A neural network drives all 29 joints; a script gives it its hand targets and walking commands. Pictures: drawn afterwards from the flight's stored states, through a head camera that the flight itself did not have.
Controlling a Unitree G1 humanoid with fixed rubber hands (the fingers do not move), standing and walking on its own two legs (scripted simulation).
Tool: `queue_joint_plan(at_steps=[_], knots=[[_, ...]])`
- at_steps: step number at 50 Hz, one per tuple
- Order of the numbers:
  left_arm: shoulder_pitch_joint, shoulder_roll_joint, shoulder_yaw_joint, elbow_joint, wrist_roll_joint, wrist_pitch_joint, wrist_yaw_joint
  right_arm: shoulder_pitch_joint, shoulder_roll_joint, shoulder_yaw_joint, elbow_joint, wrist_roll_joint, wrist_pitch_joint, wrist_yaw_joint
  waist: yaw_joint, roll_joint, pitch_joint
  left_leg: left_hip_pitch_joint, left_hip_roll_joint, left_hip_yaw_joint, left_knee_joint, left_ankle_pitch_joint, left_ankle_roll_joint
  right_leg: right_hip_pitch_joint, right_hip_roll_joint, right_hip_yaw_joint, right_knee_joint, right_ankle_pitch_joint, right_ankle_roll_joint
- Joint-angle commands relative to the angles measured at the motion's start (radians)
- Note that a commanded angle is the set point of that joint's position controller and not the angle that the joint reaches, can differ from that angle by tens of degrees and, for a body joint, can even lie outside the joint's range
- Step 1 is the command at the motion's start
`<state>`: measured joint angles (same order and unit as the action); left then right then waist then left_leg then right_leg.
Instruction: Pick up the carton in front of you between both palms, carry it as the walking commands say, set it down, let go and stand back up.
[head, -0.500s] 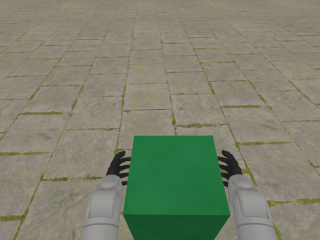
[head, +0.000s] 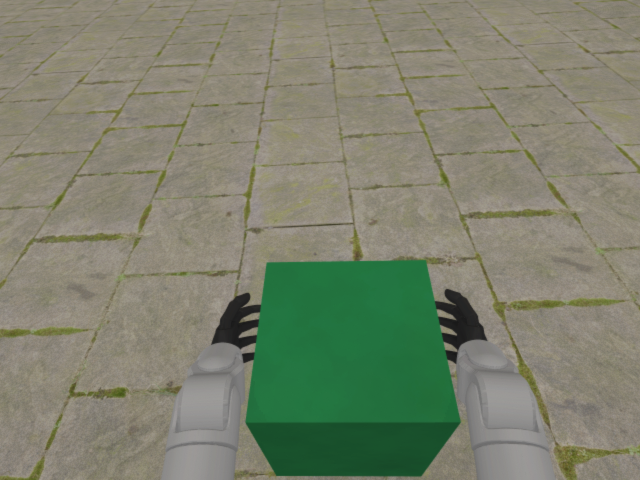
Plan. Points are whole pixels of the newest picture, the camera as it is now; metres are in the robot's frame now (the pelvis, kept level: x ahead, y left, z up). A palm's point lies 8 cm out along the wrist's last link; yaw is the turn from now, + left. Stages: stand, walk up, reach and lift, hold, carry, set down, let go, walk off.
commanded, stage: carry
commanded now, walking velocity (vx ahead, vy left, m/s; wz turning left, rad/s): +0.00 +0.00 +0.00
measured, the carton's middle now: (347, 373) +0.29 +0.00 -0.05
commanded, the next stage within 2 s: none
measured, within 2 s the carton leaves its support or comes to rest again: neither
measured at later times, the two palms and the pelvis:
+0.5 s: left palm (241, 244) +0.47 +0.15 +0.03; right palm (433, 240) +0.46 -0.15 +0.04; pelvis +0.18 +0.01 +0.00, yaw -2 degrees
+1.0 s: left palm (258, 241) +0.48 +0.13 +0.03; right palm (449, 238) +0.47 -0.17 +0.03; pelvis +0.19 -0.01 +0.00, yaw -2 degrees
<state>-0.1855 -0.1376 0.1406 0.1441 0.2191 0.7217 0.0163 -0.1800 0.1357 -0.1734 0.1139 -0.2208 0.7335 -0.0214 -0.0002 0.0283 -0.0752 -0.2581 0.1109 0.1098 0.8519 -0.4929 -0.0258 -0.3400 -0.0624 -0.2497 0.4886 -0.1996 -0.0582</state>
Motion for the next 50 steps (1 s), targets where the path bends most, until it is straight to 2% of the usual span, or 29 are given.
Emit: queue_joint_plan(at_steps=[1, 2, 3, 6, 9, 11, 12, 13, 14, 15, 16, 17, 18, 20, 21, 22, 23, 26, 30, 32, 36, 38, 41, 43, 48, 50], knots=[[-0.374, -0.841, -0.517, -0.095, -0.227, -0.056, -0.198, -0.404, 0.846, 0.589, -0.061, 0.226, -0.05, 0.205, 0.024, -0.111, -0.256, -0.416, 0.008, -0.067, 0.223, -0.034, 0.033, 0.539, -0.35, 0.432, -0.208, 0.538, -0.14], [-0.395, -0.862, -0.549, -0.116, -0.242, -0.07, -0.202, -0.398, 0.868, 0.603, -0.068, 0.231, -0.064, 0.205, 0.02, -0.083, -0.263, -0.383, 0.019, -0.067, 0.125, 0.016, 0.032, 0.519, -0.325, 0.356, -0.215, 0.553, -0.104], [-0.42, -0.874, -0.572, -0.137, -0.259, -0.081, -0.205, -0.397, 0.883, 0.614, -0.08, 0.234, -0.076, 0.205, 0.018, -0.095, -0.275, -0.334, -0.003, -0.038, 0.052, 0.065, 0.025, 0.496, -0.291, 0.29, -0.215, 0.574, -0.075], [-0.44, -0.884, -0.634, -0.194, -0.297, -0.093, -0.208, -0.383, 0.893, 0.66, -0.142, 0.249, -0.088, 0.194, 0.01, -0.173, -0.297, -0.24, -0.049, 0.012, -0.123, 0.169, 0.013, 0.464, -0.231, 0.145, -0.179, 0.651, -0.053], [-0.392, -0.847, -0.659, -0.247, -0.301, -0.067, -0.196, -0.382, 0.852, 0.702, -0.226, 0.271, -0.062, 0.181, 0.016, -0.216, -0.291, -0.148, -0.075, 0.061, -0.285, 0.324, 0.013, 0.425, -0.205, 0.079, -0.141, 0.662, -0.035], [-0.35, -0.799, -0.639, -0.253, -0.278, -0.037, -0.184, -0.348, 0.808, 0.689, -0.229, 0.267, -0.035, 0.176, 0.005, -0.181, -0.289, -0.024, -0.08, 0.1, -0.457, 0.532, 0.017, 0.388, -0.17, 0.034, -0.058, 0.594, 0.003], [-0.331, -0.771, -0.624, -0.25, -0.261, -0.023, -0.178, -0.33, 0.784, 0.671, -0.222, 0.261, -0.022, 0.175, 0.0, -0.146, -0.285, 0.082, -0.059, 0.094, -0.531, 0.659, 0.019, 0.327, -0.149, 0.025, -0.014, 0.499, 0.034], [-0.317, -0.745, -0.604, -0.238, -0.24, -0.01, -0.171, -0.323, 0.76, 0.646, -0.209, 0.252, -0.01, 0.175, -0.005, -0.11, -0.299, 0.222, 0.008, 0.045, -0.527, 0.783, 0.027, 0.223, -0.135, 0.031, 0.029, 0.368, 0.061], [-0.325, -0.718, -0.588, -0.235, -0.224, 0.002, -0.167, -0.314, 0.738, 0.615, -0.188, 0.236, 0.0, 0.176, -0.003, 0.028, -0.33, 0.346, 0.132, -0.081, -0.43, 1.189, 0.065, 0.125, -0.081, 0.044, 0.108, 0.108, 0.096], [-0.309, -0.709, -0.584, -0.226, -0.217, 0.014, -0.165, -0.308, 0.727, 0.59, -0.159, 0.23, 0.005, 0.178, -0.007, 0.115, -0.361, 0.441, 0.215, -0.16, -0.385, 1.28, 0.154, 0.045, -0.059, 0.107, 0.11, -0.113, 0.108], [-0.314, -0.701, -0.572, -0.218, -0.216, 0.02, -0.166, -0.278, 0.729, 0.571, -0.123, 0.228, 0.006, 0.18, -0.007, 0.148, -0.359, 0.418, 0.237, -0.193, -0.42, 1.21, 0.178, 0.028, -0.042, 0.121, 0.09, -0.237, 0.109], [-0.325, -0.707, -0.564, -0.199, -0.213, 0.017, -0.167, -0.272, 0.733, 0.552, -0.108, 0.22, 0.0, 0.182, -0.005, 0.14, -0.341, 0.397, 0.213, -0.18, -0.44, 1.153, 0.168, 0.041, -0.034, 0.135, 0.032, -0.269, 0.101], [-0.336, -0.727, -0.562, -0.188, -0.212, 0.009, -0.169, -0.274, 0.747, 0.537, -0.091, 0.211, -0.006, 0.184, -0.002, 0.117, -0.331, 0.372, 0.184, -0.146, -0.434, 1.135, 0.147, 0.078, -0.03, 0.138, -0.046, -0.196, 0.1], [-0.353, -0.759, -0.566, -0.182, -0.22, -0.006, -0.173, -0.301, 0.778, 0.537, -0.083, 0.211, -0.023, 0.188, 0.002, 0.096, -0.346, 0.311, 0.122, -0.068, -0.402, 1.007, 0.097, 0.181, -0.054, 0.141, -0.136, 0.009, 0.1], [-0.373, -0.773, -0.578, -0.188, -0.226, -0.013, -0.175, -0.331, 0.788, 0.549, -0.098, 0.218, -0.031, 0.19, 0.001, 0.041, -0.34, 0.276, 0.099, -0.032, -0.37, 0.983, 0.082, 0.202, -0.083, 0.151, -0.08, 0.187, 0.098], [-0.395, -0.783, -0.59, -0.196, -0.237, -0.019, -0.177, -0.351, 0.799, 0.563, -0.109, 0.228, -0.035, 0.192, -0.002, 0.006, -0.341, 0.235, 0.085, -0.025, -0.344, 0.993, 0.078, 0.238, -0.091, 0.149, -0.032, 0.307, 0.096], [-0.402, -0.792, -0.599, -0.197, -0.246, -0.021, -0.178, -0.363, 0.804, 0.574, -0.118, 0.236, -0.037, 0.192, -0.001, -0.01, -0.344, 0.215, 0.078, -0.017, -0.323, 1.008, 0.078, 0.248, -0.097, 0.148, -0.012, 0.374, 0.096], [-0.368, -0.791, -0.579, -0.171, -0.238, -0.021, -0.18, -0.359, 0.801, 0.585, -0.115, 0.237, -0.036, 0.192, 0.0, -0.027, -0.354, 0.228, 0.074, -0.012, -0.285, 1.092, 0.082, 0.223, -0.09, 0.142, 0.018, 0.449, 0.096], [-0.355, -0.789, -0.565, -0.16, -0.232, -0.022, -0.181, -0.36, 0.804, 0.595, -0.114, 0.236, -0.035, 0.19, 0.001, -0.012, -0.344, 0.242, 0.074, -0.012, -0.284, 1.147, 0.088, 0.201, -0.07, 0.135, -0.008, 0.392, 0.103], [-0.363, -0.79, -0.563, -0.16, -0.233, -0.024, -0.183, -0.366, 0.807, 0.597, -0.115, 0.235, -0.036, 0.189, 0.001, -0.02, -0.327, 0.214, 0.064, -0.006, -0.282, 1.083, 0.084, 0.225, -0.072, 0.137, -0.034, 0.432, 0.101], [-0.369, -0.792, -0.559, -0.151, -0.232, -0.025, -0.185, -0.367, 0.807, 0.596, -0.11, 0.229, -0.035, 0.187, 0.003, -0.081, -0.308, 0.113, 0.023, 0.03, -0.293, 0.841, 0.052, 0.307, -0.103, 0.15, 0.0, 0.673, 0.085], [-0.374, -0.793, -0.555, -0.146, -0.229, -0.024, -0.185, -0.371, 0.808, 0.594, -0.106, 0.227, -0.033, 0.188, 0.003, -0.082, -0.295, 0.122, 0.013, 0.04, -0.312, 0.815, 0.046, 0.296, -0.105, 0.151, 0.006, 0.683, 0.08], [-0.378, -0.796, -0.555, -0.144, -0.23, -0.024, -0.187, -0.375, 0.81, 0.59, -0.099, 0.227, -0.032, 0.189, 0.003, -0.053, -0.305, 0.183, 0.041, 0.022, -0.297, 0.943, 0.061, 0.246, -0.095, 0.147, 0.007, 0.571, 0.086], [-0.385, -0.8, -0.557, -0.145, -0.233, -0.023, -0.188, -0.377, 0.813, 0.588, -0.096, 0.227, -0.031, 0.189, 0.003, -0.041, -0.308, 0.182, 0.055, 0.012, -0.289, 0.963, 0.067, 0.244, -0.091, 0.149, -0.008, 0.513, 0.086], [-0.391, -0.807, -0.552, -0.133, -0.232, -0.02, -0.19, -0.378, 0.819, 0.578, -0.083, 0.222, -0.03, 0.191, 0.003, -0.063, -0.287, 0.113, 0.038, 0.027, -0.28, 0.781, 0.047, 0.281, -0.112, 0.157, -0.005, 0.616, 0.07], [-0.389, -0.809, -0.549, -0.129, -0.23, -0.02, -0.19, -0.382, 0.821, 0.578, -0.082, 0.222, -0.03, 0.193, 0.003, -0.069, -0.287, 0.113, 0.039, 0.027, -0.276, 0.751, 0.046, 0.272, -0.116, 0.157, -0.001, 0.606, 0.064]])
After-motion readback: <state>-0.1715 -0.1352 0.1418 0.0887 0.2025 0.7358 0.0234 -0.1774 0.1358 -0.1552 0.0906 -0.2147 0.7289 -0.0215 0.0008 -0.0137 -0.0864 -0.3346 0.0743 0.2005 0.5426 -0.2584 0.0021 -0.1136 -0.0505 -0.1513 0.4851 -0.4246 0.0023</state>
